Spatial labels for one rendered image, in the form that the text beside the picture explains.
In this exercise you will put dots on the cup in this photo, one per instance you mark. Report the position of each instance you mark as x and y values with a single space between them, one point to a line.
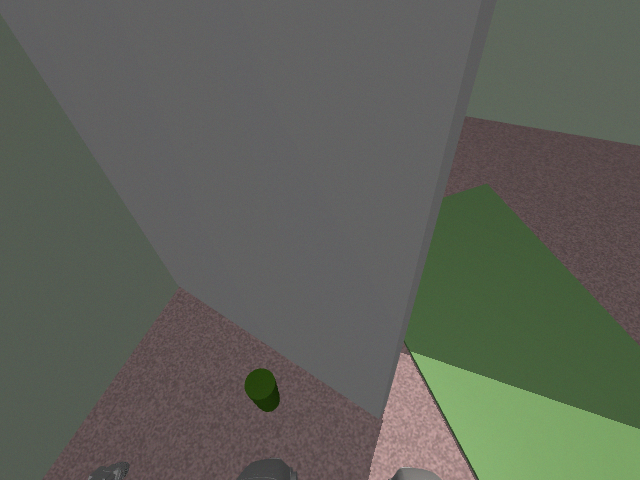
260 386

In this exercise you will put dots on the left robot hand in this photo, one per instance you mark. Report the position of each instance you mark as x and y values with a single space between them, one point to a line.
115 471

